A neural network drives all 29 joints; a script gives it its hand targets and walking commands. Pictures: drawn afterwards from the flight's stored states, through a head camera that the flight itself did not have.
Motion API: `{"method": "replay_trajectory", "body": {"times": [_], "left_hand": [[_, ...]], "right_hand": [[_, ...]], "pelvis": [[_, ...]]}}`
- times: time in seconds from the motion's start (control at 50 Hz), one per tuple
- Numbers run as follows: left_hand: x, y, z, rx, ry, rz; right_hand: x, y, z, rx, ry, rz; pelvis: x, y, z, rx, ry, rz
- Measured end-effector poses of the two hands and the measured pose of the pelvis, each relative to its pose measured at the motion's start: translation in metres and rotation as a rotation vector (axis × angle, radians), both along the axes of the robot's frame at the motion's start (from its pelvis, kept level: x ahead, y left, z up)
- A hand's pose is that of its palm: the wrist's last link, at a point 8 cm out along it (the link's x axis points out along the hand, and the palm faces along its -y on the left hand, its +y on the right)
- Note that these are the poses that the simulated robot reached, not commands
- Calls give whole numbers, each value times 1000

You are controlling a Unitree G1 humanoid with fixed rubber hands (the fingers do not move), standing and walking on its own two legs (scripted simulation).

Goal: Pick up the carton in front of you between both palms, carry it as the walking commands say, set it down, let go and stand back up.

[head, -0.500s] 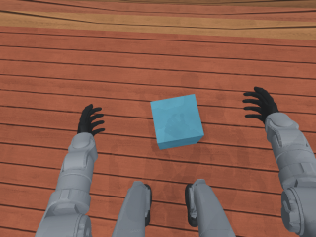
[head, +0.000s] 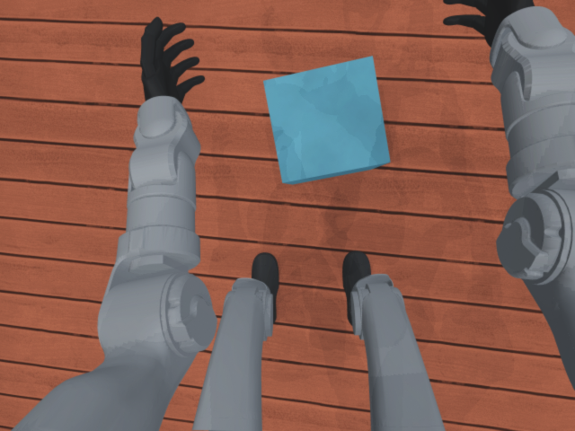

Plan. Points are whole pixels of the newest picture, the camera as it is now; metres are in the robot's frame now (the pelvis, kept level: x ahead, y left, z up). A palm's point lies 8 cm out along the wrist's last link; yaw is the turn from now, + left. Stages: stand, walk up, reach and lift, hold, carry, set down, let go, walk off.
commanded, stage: reach and lift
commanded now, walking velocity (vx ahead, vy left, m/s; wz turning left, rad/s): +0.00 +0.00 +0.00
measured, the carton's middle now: (325, 131) +0.51 -0.03 -0.52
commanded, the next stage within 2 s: none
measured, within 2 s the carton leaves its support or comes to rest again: leaves its support in 1.64 s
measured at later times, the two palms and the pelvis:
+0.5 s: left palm (219, 136) +0.49 +0.17 -0.36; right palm (431, 99) +0.53 -0.21 -0.36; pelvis -0.04 +0.02 -0.20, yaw +2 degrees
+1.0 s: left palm (238, 134) +0.51 +0.15 -0.45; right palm (409, 107) +0.54 -0.20 -0.45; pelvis -0.04 +0.01 -0.28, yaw +3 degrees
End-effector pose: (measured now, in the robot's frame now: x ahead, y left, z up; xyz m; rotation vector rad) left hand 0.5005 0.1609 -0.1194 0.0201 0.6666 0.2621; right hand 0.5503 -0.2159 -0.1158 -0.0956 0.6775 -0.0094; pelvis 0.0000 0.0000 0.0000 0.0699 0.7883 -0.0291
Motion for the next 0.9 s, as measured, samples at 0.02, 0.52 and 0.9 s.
{"method": "replay_trajectory", "body": {"times": [0.02, 0.52, 0.9], "left_hand": [[-1, 0, -7, -1, 4, 0], [-11, 6, -245, -16, 41, -31], [-1, 3, -333, -26, 73, -57]], "right_hand": [[0, 1, -7, 1, 4, -2], [-25, 2, -249, -14, 16, -54], [-19, 15, -343, -8, 50, -46]], "pelvis": [[2, 0, -3, 1, 16, 1], [-37, 17, -209, 12, -7, 30], [-41, 10, -272, 10, -168, 50]]}}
